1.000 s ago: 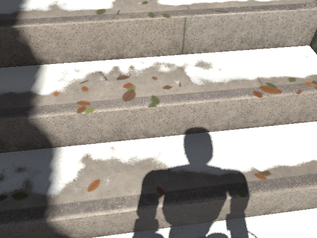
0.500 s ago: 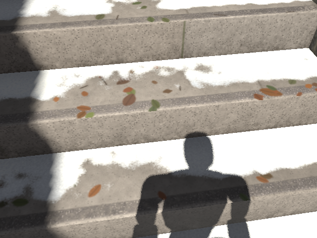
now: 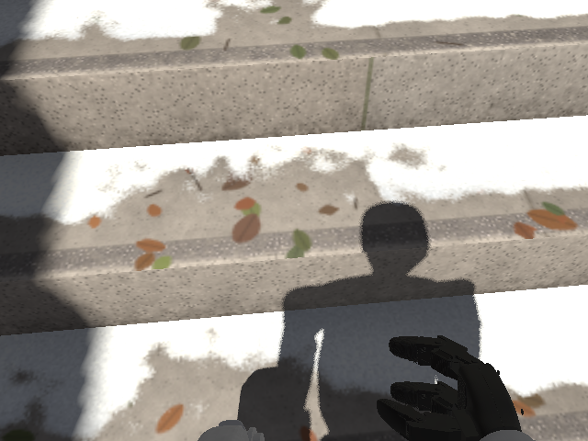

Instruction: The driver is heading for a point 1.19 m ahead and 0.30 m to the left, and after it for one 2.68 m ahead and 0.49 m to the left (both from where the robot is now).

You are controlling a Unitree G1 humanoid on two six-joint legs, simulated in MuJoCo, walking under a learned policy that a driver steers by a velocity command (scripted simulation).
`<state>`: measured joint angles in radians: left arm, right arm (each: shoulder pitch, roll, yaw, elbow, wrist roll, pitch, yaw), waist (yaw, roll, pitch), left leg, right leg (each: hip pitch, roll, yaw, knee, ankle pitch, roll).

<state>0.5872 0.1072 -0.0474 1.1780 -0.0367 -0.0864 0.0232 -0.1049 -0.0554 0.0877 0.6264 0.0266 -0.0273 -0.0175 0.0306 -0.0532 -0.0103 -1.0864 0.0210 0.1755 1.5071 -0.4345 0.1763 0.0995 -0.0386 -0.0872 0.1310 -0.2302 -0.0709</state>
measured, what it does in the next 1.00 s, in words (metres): climbs: left foot 0.17 m higher, then right foot 0.17 m higher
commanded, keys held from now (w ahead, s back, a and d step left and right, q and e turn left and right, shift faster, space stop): w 0.86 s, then w+q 0.14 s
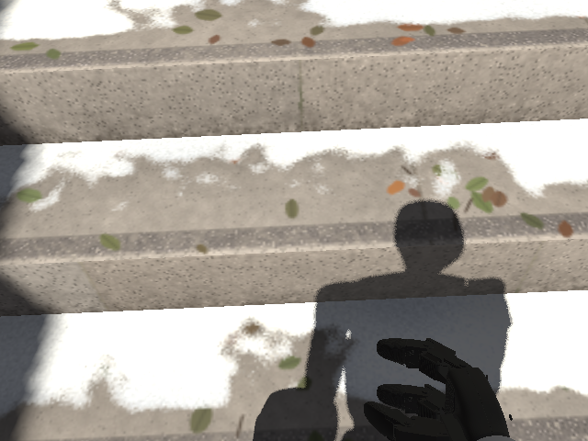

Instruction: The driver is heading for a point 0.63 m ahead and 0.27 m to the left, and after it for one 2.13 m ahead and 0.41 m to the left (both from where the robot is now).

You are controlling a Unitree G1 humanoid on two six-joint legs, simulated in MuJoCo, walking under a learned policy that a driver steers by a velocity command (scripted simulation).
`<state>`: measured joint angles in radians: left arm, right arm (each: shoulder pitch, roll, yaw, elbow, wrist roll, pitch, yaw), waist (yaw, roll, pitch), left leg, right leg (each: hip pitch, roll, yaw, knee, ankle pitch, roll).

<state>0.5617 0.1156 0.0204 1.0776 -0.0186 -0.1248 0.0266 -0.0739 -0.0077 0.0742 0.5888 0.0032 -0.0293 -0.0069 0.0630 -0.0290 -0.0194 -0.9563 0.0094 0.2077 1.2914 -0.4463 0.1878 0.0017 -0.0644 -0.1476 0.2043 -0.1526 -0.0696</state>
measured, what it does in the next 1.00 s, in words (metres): climbs, turning left: right foot 0.17 m higher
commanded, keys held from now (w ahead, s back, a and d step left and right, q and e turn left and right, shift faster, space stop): w+q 0.86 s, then q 0.14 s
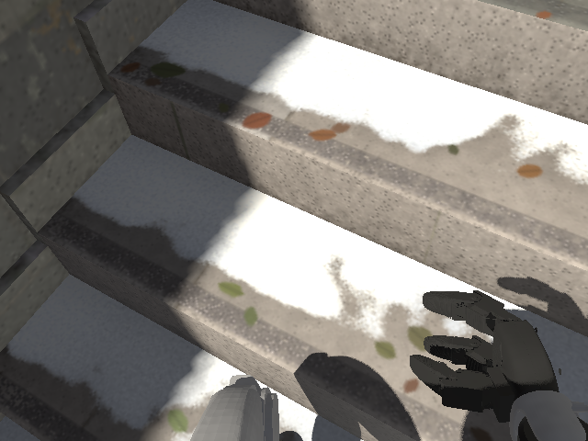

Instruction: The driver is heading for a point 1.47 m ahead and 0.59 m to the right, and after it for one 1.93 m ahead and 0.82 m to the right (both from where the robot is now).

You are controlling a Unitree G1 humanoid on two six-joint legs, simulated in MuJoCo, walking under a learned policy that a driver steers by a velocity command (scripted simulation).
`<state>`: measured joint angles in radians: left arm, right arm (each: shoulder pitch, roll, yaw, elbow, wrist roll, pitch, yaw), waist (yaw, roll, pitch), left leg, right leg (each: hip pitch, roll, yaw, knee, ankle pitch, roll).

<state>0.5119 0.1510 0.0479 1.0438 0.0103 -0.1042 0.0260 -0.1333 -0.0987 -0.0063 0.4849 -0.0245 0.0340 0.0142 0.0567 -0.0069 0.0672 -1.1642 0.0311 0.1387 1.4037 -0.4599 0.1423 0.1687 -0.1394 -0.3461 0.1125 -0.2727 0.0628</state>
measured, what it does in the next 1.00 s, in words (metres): climbs, turning right: left foot 0.17 m higher, then right foot 0.17 m higher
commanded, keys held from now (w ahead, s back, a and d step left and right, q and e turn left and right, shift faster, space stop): q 0.04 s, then e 0.96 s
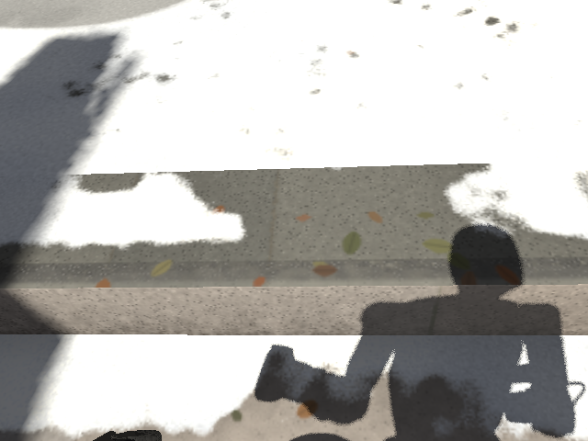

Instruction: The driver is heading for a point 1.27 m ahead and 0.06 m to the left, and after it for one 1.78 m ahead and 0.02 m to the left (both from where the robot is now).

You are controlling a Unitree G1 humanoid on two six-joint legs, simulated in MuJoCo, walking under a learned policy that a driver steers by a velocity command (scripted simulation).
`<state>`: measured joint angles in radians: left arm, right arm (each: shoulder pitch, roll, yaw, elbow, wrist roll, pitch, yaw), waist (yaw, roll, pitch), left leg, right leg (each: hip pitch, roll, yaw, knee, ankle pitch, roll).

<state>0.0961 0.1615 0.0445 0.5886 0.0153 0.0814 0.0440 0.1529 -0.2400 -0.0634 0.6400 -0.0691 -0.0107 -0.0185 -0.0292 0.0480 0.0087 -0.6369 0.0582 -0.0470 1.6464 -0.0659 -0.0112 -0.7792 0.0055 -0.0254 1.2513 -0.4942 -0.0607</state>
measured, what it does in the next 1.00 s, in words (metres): climbs: left foot 0.17 m higher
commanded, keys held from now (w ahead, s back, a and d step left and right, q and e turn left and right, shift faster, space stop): w+e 0.16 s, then w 0.84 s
